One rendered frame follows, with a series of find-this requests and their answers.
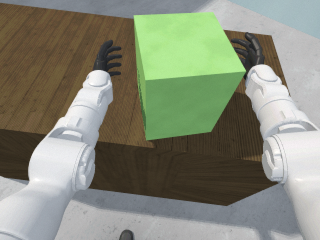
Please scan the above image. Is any robot left upper arm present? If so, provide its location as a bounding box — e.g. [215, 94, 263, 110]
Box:
[0, 137, 95, 240]

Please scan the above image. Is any pedestal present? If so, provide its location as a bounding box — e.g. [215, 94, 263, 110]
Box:
[0, 3, 291, 206]

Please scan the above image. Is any left robot forearm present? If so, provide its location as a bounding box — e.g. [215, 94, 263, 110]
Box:
[28, 70, 113, 179]

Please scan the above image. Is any carton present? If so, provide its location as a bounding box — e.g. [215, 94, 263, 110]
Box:
[133, 12, 246, 141]

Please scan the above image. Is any robot right upper arm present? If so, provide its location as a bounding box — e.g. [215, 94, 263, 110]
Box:
[262, 130, 320, 240]

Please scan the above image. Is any robot right hand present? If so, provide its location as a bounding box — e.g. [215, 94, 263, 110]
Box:
[231, 32, 265, 80]

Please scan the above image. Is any robot left foot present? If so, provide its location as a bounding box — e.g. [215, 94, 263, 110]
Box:
[119, 229, 133, 240]

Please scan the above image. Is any robot left hand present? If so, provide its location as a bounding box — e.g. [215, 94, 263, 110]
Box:
[92, 39, 122, 77]

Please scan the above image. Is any right robot forearm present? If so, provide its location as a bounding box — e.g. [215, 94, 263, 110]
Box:
[245, 64, 320, 141]

